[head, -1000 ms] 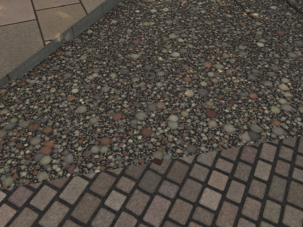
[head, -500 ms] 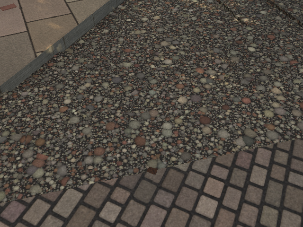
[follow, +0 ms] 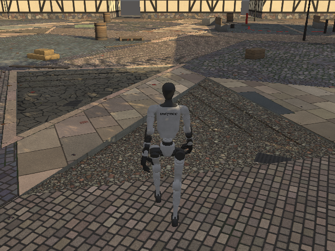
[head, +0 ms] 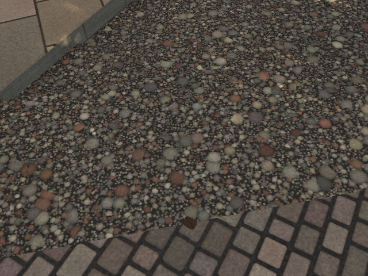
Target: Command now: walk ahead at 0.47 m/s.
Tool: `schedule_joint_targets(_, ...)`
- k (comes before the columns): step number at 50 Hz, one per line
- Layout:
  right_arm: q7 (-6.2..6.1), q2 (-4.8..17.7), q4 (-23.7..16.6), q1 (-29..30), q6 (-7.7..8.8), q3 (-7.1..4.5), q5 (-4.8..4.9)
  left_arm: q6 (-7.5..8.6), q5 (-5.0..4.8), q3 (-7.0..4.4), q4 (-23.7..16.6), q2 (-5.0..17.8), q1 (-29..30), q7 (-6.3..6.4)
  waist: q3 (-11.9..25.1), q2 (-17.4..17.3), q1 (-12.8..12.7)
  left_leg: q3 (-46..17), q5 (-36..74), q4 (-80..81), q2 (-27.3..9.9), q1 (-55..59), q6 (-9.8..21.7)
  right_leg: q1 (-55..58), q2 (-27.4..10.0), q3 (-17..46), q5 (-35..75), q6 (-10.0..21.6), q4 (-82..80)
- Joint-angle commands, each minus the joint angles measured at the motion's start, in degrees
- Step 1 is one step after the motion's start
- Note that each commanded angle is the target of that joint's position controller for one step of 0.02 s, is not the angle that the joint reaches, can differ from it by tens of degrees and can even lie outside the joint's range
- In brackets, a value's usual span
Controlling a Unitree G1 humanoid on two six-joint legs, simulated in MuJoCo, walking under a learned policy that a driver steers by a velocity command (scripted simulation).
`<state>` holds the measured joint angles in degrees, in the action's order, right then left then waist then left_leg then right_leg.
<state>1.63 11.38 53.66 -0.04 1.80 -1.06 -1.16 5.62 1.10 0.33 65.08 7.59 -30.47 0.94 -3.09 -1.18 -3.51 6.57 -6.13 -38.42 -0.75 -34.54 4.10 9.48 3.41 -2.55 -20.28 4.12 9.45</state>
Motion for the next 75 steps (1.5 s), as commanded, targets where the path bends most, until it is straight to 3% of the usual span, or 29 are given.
schedule_joint_targets(1, -0.89, 4.27, -2.99, -1.06, 0.91, -0.95, 0.23, 0.66, -0.02, -1.58, -0.99, 9.78, -1.05, 0.54, -1.97, 8.00, 4.72, 2.39, -0.67, 4.08, 4.36, 10.78, 3.14, -5.91, -14.71, 3.02, 63.33, 3.89, 7.68)
schedule_joint_targets(3, -1.71, 6.78, 2.00, -16.85, 1.79, -2.58, 0.23, 0.23, -0.26, -2.07, -1.59, 11.15, 1.57, 0.58, 5.97, 7.31, 11.60, 1.00, 0.48, 9.24, 5.53, 26.66, 5.60, -6.77, -14.08, 1.91, 64.94, 3.05, 25.59)
schedule_joint_targets(4, -2.29, 9.71, 4.14, -25.21, 2.11, -3.77, -0.87, 0.13, -0.51, -1.86, -2.47, 10.35, 1.85, 0.24, 10.59, 4.86, 14.57, -6.25, -4.71, 10.93, -1.28, 39.30, 7.57, -15.97, -12.08, 1.00, 49.74, 2.68, 39.59)
schedule_joint_targets(5, -2.36, 14.88, 4.28, -29.59, 2.07, -5.04, -2.13, -0.09, -1.38, -0.87, -4.01, 4.14, -2.38, -0.46, 17.04, -6.43, 11.65, -32.23, -11.96, 13.93, -18.61, 51.88, 13.67, -32.72, -3.22, -1.64, 7.18, 1.02, 62.15)
schedule_joint_targets(6, -1.46, 14.07, 4.29, -26.20, 1.47, -5.13, -0.21, -0.46, -1.17, -2.26, -3.78, 7.55, -2.88, -0.73, 18.29, -5.61, 10.20, -49.25, -17.34, 23.03, -22.04, 51.19, 18.04, -41.95, 0.90, 5.20, -7.83, 1.62, 72.26)
schedule_joint_targets(8, -1.07, 6.83, 2.39, -14.93, 2.08, -3.37, 0.95, -0.27, -0.02, -2.82, -6.91, 8.70, 6.95, -0.90, 2.17, 0.42, 6.30, -33.71, -19.26, 27.87, -17.79, 33.91, 14.00, -45.62, -5.56, 5.70, 1.81, 2.40, 68.39)
schedule_joint_targets(11, -1.65, 2.15, 4.33, -15.42, 3.77, -1.63, 0.27, -1.93, 1.11, -2.74, -6.66, 5.20, 6.14, -1.63, -0.65, 0.86, 1.31, -20.53, -3.66, 30.18, -11.78, 22.27, 9.75, -37.29, -8.70, 5.54, 4.20, 0.80, 59.87)
schedule_joint_targets(16, -1.87, 5.60, 6.05, -22.05, 4.80, -1.84, 0.34, -3.79, 1.03, -3.05, -10.96, 6.05, 15.96, -2.45, -2.93, -0.66, 1.77, -12.66, 6.10, 32.61, -9.27, 23.96, 8.75, -44.98, -10.03, 2.03, 11.79, -1.60, 49.88)
schedule_joint_targets(25, -3.08, 4.93, 7.84, -30.36, 4.76, -1.02, -0.03, -2.99, -0.04, -2.01, -17.03, 5.32, 32.38, -3.05, -4.12, -1.65, 6.67, -1.60, 25.05, 30.14, -10.31, 38.07, 4.05, -45.77, -5.48, -3.14, 21.08, 0.94, 26.49)
schedule_joint_targets(28, -3.96, 6.93, 7.74, -29.05, 4.49, -1.41, -0.18, -2.57, 0.30, -2.70, -17.02, 6.50, 29.82, -2.80, -1.35, -3.38, 4.37, 1.17, 46.41, 21.48, -11.80, 43.62, 2.98, -40.03, -1.62, -6.06, 14.09, 3.78, 23.65)
schedule_joint_targets(30, -4.32, 8.56, 7.20, -27.77, 3.73, -1.95, -0.42, -2.21, 0.48, -3.98, -14.24, 8.68, 20.06, -2.33, 4.20, -4.59, 0.16, 2.50, 54.74, 6.87, -12.47, 44.38, 2.63, -30.42, 1.67, -6.93, 9.59, 6.55, 21.78)
schedule_joint_targets(31, -4.19, 8.98, 6.45, -26.64, 3.38, -2.08, -0.16, -1.82, 1.03, -5.01, -11.81, 10.44, 12.08, -2.12, 8.09, -4.00, -3.64, 3.73, 47.93, -4.78, -11.85, 39.02, 1.94, -19.54, 1.41, -4.79, 11.46, 8.63, 17.78)
schedule_joint_targets(32, -3.80, 7.97, 3.93, -25.27, 3.59, -1.78, 0.12, -1.88, 2.02, -6.69, -10.48, 15.31, 3.78, -1.58, 13.72, 0.66, -7.06, 4.68, 28.30, -22.98, -9.88, 26.03, 0.94, -5.77, -9.68, 9.52, 7.17, 12.68, 17.39)
schedule_joint_targets(33, -2.39, 4.37, 0.91, -27.41, 4.23, -1.68, 1.46, -2.95, 0.88, -7.92, -11.62, 18.99, 5.57, -1.45, 18.61, 15.82, -2.79, 1.16, -22.72, -44.97, 5.29, 1.15, -2.19, 9.56, -24.26, 43.11, 7.92, 23.02, 9.89)
schedule_joint_targets(34, -2.14, 8.09, -0.56, -21.63, 4.72, -2.29, 0.40, -3.54, -0.51, -7.62, -11.75, 17.76, 8.11, -1.79, 15.00, 4.23, -2.53, -9.10, -19.45, -46.08, 1.53, -6.37, -1.04, 7.43, -22.57, 41.04, 9.10, 21.82, 7.34)
schedule_joint_targets(36, -2.02, 7.51, -2.18, -17.32, 5.81, -2.32, 0.87, -3.31, -0.49, -6.45, -12.19, 12.65, 14.04, -1.50, 3.39, -2.42, 1.38, -9.39, -11.44, -36.14, -3.34, -4.29, -1.34, -7.96, -19.09, 28.06, 20.61, 17.03, 4.48)
schedule_joint_targets(37, -2.15, 7.06, -2.79, -16.50, 4.97, -2.43, -0.10, -2.85, -0.71, -6.04, -12.17, 11.42, 15.00, -1.15, 1.88, -2.95, 3.16, -9.74, -11.30, -31.79, -4.67, -1.05, -2.28, -12.95, -16.16, 23.93, 25.39, 15.09, 4.13)
schedule_joint_targets(39, -1.91, 5.49, -3.09, -18.10, 2.60, -2.27, -1.63, -1.81, -1.13, -5.66, -12.10, 11.00, 14.74, -0.90, 2.58, -0.93, 5.18, -9.31, -11.53, -26.16, -5.07, 3.79, -4.12, -17.42, -12.92, 19.45, 29.63, 13.65, 3.50)
schedule_joint_targets(42, -1.30, 5.09, -5.75, -13.25, 0.90, -2.16, -1.76, -1.25, -1.29, -6.38, -11.93, 14.30, 11.99, -0.84, 1.62, 1.36, 4.69, -6.97, -7.74, -18.47, -4.61, 2.69, -6.38, -19.96, -10.23, 17.18, 31.13, 12.86, 2.21)
schedule_joint_targets(54, 0.32, 6.41, -14.37, 6.59, 1.80, -1.35, -0.79, -1.43, 0.13, -5.56, -11.43, 13.48, 1.31, 0.40, -1.17, 4.59, -3.15, -7.57, 12.27, 7.79, -2.48, -2.18, -4.21, -7.10, -10.10, 19.96, 30.48, 7.88, 7.64)
schedule_joint_targets(58, -0.28, 9.10, -12.72, -0.46, 2.89, -2.31, -0.26, -1.17, 0.69, -6.11, -11.48, 16.05, 2.92, 1.12, -0.48, 4.32, 0.27, -7.78, 6.10, 13.85, -0.68, 9.93, -0.82, -5.96, -11.10, 19.82, 41.83, 5.80, 15.48)
schedule_joint_targets(60, -1.39, 10.84, -8.20, -14.95, 4.11, -3.37, -0.63, -1.02, 0.46, -6.10, -11.30, 16.45, 3.93, 0.40, 7.23, 1.49, 6.61, -6.68, 7.66, 16.02, -0.17, 27.50, 1.26, -9.25, -6.54, 16.09, 44.78, 4.29, 34.22)
schedule_joint_targets(61, -1.89, 13.81, -6.75, -24.06, 4.54, -4.04, -1.94, -0.71, -0.05, -5.13, -12.47, 12.76, 2.73, 0.09, 14.31, -3.11, 8.93, -15.94, 10.33, 9.92, -9.58, 42.37, 3.07, -20.90, -3.33, 13.27, 26.24, 3.78, 50.73)
schedule_joint_targets(62, -1.54, 17.52, -6.01, -26.94, 3.94, -5.09, -2.38, -0.92, -2.77, -4.40, -10.59, 8.06, -8.52, 0.06, 21.89, -15.83, 5.12, -39.70, 19.98, 9.27, -25.29, 58.20, 12.69, -38.10, 5.66, 8.29, -16.61, 0.76, 70.34)
schedule_joint_targets(63, -1.06, 15.12, -5.90, -26.03, 2.69, -5.20, -0.25, -1.30, -1.34, -4.81, -10.53, 12.95, -5.61, 0.69, 19.81, -7.91, 6.23, -47.78, 0.70, 16.76, -24.19, 55.14, 13.85, -46.85, 2.55, 9.16, -11.55, 1.11, 73.67)
schedule_joint_targets(64, -1.10, 10.48, -7.03, -19.61, 2.56, -4.05, 0.12, -1.31, -0.34, -4.97, -12.37, 13.97, 4.63, 0.37, 7.83, -1.85, 6.15, -38.44, -3.93, 20.80, -20.20, 44.17, 11.45, -49.17, -0.48, 8.36, -4.11, 0.84, 71.32)
schedule_joint_targets(65, -1.02, 8.08, -7.37, -15.90, 2.67, -3.19, -0.38, -1.18, 0.08, -4.80, -13.89, 13.37, 9.71, -0.33, 3.22, 0.55, 5.50, -31.72, 1.89, 22.48, -17.08, 36.10, 9.43, -47.28, -2.01, 8.34, 0.27, 0.74, 67.20)
schedule_joint_targets(69, -0.98, 6.78, -3.23, -20.28, 4.45, -2.45, 0.54, -3.54, 1.67, -4.08, -13.94, 9.85, 9.67, -2.10, 2.91, -4.49, 2.00, -21.28, 18.58, 24.70, -11.83, 29.07, 7.14, -42.95, -4.78, 6.01, 2.50, -0.43, 61.36)
schedule_joint_targets(75, -1.16, 6.63, -0.28, -24.98, 4.40, -1.92, 1.13, -3.27, 0.87, -2.39, -18.89, 7.50, 24.95, -3.09, -0.61, -3.60, 3.89, -11.34, 27.19, 28.81, -6.30, 27.19, 4.33, -44.28, -6.37, -0.39, 17.13, -2.77, 39.10)
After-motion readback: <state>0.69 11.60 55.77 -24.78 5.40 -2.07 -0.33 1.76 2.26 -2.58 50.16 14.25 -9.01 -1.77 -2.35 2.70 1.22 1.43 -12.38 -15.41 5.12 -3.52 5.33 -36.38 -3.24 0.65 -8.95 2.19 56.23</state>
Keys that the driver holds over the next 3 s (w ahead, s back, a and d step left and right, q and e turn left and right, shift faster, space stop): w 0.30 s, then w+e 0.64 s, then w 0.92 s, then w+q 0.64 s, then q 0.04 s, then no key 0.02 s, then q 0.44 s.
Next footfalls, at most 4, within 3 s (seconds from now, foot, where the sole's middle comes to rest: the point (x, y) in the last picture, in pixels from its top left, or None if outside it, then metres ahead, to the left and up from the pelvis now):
0.08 left None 0.22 0.07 -0.77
0.62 right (233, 256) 0.52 -0.09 -0.77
1.20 left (216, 173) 0.89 -0.03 -0.80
1.72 right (272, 136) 1.10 -0.28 -0.80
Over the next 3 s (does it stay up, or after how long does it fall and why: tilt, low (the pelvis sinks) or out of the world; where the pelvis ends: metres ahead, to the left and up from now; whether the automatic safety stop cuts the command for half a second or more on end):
stays up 1.57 -0.26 -0.07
